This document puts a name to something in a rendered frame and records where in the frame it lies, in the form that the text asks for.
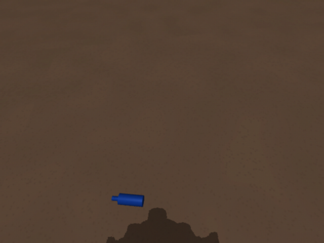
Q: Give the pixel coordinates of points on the bottle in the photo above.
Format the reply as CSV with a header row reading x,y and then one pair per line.
x,y
129,199

